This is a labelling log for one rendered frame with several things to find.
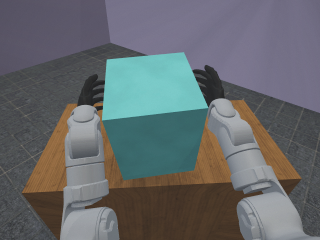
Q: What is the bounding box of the right robot hand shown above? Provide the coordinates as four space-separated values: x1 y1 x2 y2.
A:
193 65 225 107

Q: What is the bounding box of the carton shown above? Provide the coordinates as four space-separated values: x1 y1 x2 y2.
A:
102 52 209 180

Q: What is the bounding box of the robot left forearm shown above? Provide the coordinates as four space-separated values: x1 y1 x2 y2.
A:
60 105 109 240

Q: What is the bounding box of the right robot upper arm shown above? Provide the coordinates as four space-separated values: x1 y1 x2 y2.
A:
236 191 320 240

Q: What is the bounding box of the left robot upper arm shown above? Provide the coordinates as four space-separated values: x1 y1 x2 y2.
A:
61 206 120 240

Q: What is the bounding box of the robot right forearm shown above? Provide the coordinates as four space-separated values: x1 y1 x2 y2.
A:
207 98 303 230

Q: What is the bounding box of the left robot hand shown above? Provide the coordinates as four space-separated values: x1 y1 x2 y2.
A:
77 74 105 111

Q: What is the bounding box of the pedestal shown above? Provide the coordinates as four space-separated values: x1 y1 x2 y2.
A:
22 100 302 240

